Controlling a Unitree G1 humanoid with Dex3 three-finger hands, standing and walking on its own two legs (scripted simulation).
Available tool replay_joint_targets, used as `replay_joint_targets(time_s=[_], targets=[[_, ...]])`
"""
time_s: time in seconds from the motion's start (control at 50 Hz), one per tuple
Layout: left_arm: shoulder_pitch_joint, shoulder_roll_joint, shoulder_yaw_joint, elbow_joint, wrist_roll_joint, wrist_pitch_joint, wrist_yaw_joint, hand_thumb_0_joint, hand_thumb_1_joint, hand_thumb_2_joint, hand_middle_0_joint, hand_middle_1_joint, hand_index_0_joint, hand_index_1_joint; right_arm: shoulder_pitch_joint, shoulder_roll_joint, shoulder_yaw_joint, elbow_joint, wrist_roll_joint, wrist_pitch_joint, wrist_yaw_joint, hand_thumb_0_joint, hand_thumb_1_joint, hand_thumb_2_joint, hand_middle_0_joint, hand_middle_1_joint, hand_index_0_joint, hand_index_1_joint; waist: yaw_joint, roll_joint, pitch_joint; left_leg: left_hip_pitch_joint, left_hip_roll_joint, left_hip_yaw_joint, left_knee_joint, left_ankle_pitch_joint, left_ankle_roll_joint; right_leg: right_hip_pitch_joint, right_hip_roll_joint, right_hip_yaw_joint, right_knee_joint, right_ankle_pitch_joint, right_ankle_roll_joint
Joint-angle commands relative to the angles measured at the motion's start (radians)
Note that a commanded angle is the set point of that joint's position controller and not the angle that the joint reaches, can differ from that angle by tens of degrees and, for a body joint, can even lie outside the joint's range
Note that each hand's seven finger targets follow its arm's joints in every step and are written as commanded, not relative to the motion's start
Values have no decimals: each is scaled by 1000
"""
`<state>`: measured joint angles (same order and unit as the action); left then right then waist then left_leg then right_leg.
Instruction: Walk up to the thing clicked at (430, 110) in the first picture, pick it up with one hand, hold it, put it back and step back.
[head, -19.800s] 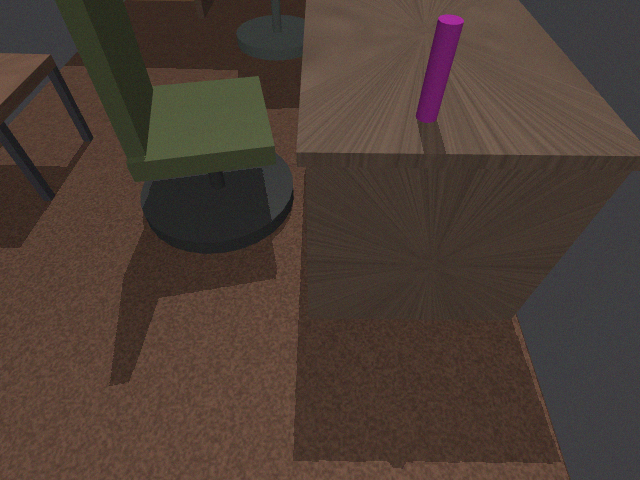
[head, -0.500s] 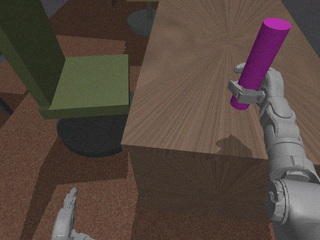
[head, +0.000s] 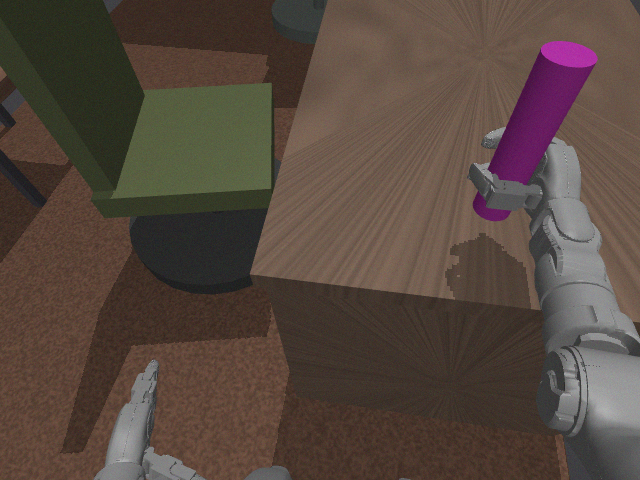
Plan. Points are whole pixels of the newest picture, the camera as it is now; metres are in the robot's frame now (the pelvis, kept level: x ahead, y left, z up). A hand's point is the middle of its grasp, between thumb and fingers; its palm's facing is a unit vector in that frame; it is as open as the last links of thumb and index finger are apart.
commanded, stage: lower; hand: right
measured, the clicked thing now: (522, 145) +0.47 -0.17 +0.15
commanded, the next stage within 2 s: loosen in 1.08 s
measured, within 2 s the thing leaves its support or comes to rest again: rests again in 0.96 s
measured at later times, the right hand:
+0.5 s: hand (487, 188) +0.48 -0.16 +0.07, palm faces +0.04 +1.00 +0.01, open 6.5 cm
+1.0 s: hand (479, 198) +0.48 -0.16 +0.05, palm faces +0.05 +1.00 +0.00, open 6.5 cm
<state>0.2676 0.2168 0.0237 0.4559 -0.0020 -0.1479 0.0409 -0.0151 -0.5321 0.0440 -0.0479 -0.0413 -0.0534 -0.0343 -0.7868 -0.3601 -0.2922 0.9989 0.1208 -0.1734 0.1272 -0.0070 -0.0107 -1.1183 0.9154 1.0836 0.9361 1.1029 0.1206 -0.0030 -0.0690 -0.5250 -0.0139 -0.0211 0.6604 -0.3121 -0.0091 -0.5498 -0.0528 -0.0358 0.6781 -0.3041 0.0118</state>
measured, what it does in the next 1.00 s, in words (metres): stands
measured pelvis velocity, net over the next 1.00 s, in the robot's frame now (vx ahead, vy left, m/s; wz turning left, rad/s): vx -0.01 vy -0.01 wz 0.00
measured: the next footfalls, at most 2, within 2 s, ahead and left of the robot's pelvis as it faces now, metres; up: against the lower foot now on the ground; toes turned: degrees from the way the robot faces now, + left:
none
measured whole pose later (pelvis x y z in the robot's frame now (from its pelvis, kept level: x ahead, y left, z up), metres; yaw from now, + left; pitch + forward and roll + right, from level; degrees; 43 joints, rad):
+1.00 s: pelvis -0.01 -0.01 -0.04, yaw +0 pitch +17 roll +2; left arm 0.33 0.23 0.04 0.23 0.04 -0.12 0.00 -0.02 -0.53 0.04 -0.05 -0.04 -0.05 -0.04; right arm -0.85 -0.38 -0.34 1.12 0.05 -0.34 0.08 -0.01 -0.01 -1.12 0.92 1.08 0.94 1.10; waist 0.18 0.00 -0.11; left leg -0.79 -0.02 -0.01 0.90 -0.40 -0.02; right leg -0.83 -0.06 -0.02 0.94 -0.40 0.00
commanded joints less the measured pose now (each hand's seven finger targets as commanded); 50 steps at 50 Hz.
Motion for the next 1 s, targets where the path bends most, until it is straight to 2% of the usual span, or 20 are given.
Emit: replay_joint_targets(time_s=[0.0,0.06,0.12,0.18,0.24,0.28,0.34,0.38,0.42,0.48,0.52,0.56,0.62,0.66,0.72,0.78,0.82,0.88,0.94,0.98], targets=[[2,137,58,-152,3,-51,14,0,-542,41,-43,-42,-45,-39,-560,-233,-42,-291,19,-131,4,0,-485,-1226,1344,1360,1347,1361,8,-73,-465,72,-15,21,-38,328,5,296,24,18,-9,301,-26],[-56,154,69,-213,8,-57,15,0,-548,47,-44,-43,-43,-44,-579,-254,-51,-314,9,-150,-7,0,-501,-1228,1350,1362,1351,1362,14,-87,-519,78,-12,16,-24,332,4,292,25,16,14,296,-27],[1,102,28,-153,12,-49,3,0,-545,43,-43,-42,-44,-41,-522,-199,-33,-244,9,-163,-8,0,-518,-1234,1358,1368,1358,1368,7,-105,-448,45,-17,21,-10,306,9,230,25,20,21,285,-22],[-49,153,64,-229,17,-51,9,0,-546,43,-43,-41,-43,-41,-566,-259,-67,-263,-1,-182,-18,0,-506,-1237,1354,1369,1355,1369,11,-89,-530,75,-17,20,11,336,7,230,24,20,40,304,-22],[23,167,82,-214,17,-41,7,0,-539,38,-41,-40,-45,-36,-485,-211,-53,-178,-1,-183,-14,0,-519,-1254,1378,1391,1378,1392,34,-43,-486,74,-15,18,20,360,2,183,29,19,55,286,-31],[-28,169,81,-286,17,-43,5,0,-543,40,-42,-40,-43,-38,-548,-233,-62,-234,-5,-197,-20,0,-539,-1278,1399,1415,1400,1415,31,-61,-544,83,-13,15,32,370,2,194,29,18,63,296,-31],[43,137,59,-238,19,-37,-2,0,-543,39,-43,-40,-44,-39,-491,-178,-36,-156,-6,-194,-11,0,-541,-1273,1390,1406,1390,1406,41,-68,-448,-15,-24,30,40,304,9,195,19,31,66,306,-23],[18,160,78,-286,18,-39,-2,0,-545,41,-43,-39,-43,-39,-553,-253,-73,-240,-14,-212,-16,0,-573,-1274,1403,1408,1400,1409,33,-66,-521,23,-18,23,47,337,6,201,22,27,82,308,-28],[44,136,64,-257,26,-37,-7,0,-540,39,-42,-40,-44,-38,-547,-189,-31,-200,-17,-211,-12,0,-551,-1280,1401,1415,1400,1416,49,-81,-465,-15,-18,22,57,316,8,168,24,22,89,275,-28],[21,150,70,-298,22,-39,-10,0,-543,39,-43,-40,-43,-39,-545,-238,-70,-228,-19,-220,-17,0,-556,-1266,1392,1400,1389,1401,35,-91,-535,12,-14,14,76,360,5,170,28,22,113,306,-30],[44,168,97,-291,26,-36,-8,0,-546,41,-43,-40,-43,-40,-557,-204,-51,-206,-20,-215,-16,0,-524,-1252,1370,1385,1370,1385,56,-79,-518,-19,-20,23,84,342,8,164,25,29,118,299,-28],[65,138,68,-262,27,-31,-16,0,-543,39,-43,-41,-43,-39,-525,-211,-59,-182,-25,-216,-22,0,-543,-1253,1377,1386,1374,1387,33,-98,-483,-34,-19,21,85,307,10,138,26,27,117,275,-27],[-9,156,78,-336,31,-36,-14,0,-544,40,-43,-41,-44,-39,-590,-221,-61,-218,-30,-229,-30,0,-542,-1265,1380,1395,1379,1396,41,-103,-551,-34,-24,30,105,305,12,161,19,37,128,301,-20],[71,138,75,-273,34,-29,-19,0,-543,38,-42,-40,-44,-38,-517,-181,-46,-128,-33,-224,-24,0,-543,-1270,1384,1401,1383,1402,56,-121,-500,-95,-27,32,111,281,14,157,16,39,139,313,-18],[13,170,85,-385,34,-34,-16,0,-550,44,-43,-38,-40,-41,-615,-254,-80,-220,-42,-241,-36,0,-522,-1282,1393,1416,1394,1417,52,-85,-591,-13,-22,25,111,307,10,131,24,32,144,262,-27],[74,148,81,-321,34,-24,-20,0,-540,35,-42,-39,-44,-36,-514,-193,-58,-95,-41,-234,-35,0,-549,-1290,1403,1424,1403,1424,61,-67,-445,-82,-25,26,109,221,12,52,26,35,139,163,-29],[3,177,99,-393,38,-33,-16,0,-545,37,-43,-38,-43,-38,-595,-255,-92,-161,-48,-251,-41,0,-557,-1296,1403,1425,1403,1425,55,-94,-538,-96,-26,30,123,217,14,100,19,43,146,184,-25],[78,156,92,-356,44,-28,-19,0,-538,32,-41,-38,-44,-33,-566,-197,-54,-91,-54,-250,-45,0,-535,-1281,1391,1413,1391,1414,76,-89,-471,-137,-30,33,131,180,17,55,20,44,152,139,-25],[15,164,87,-445,43,-36,-18,0,-547,39,-43,-38,-41,-39,-655,-250,-80,-178,-54,-267,-49,0,-524,-1272,1383,1405,1383,1405,71,-100,-568,-101,-28,28,133,182,14,79,19,44,164,130,-26],[61,161,95,-391,47,-31,-18,0,-544,36,-42,-38,-43,-37,-625,-238,-74,-123,-61,-264,-54,0,-520,-1261,1376,1394,1376,1395,73,-109,-539,-129,-27,25,150,183,15,53,22,41,180,126,-26]])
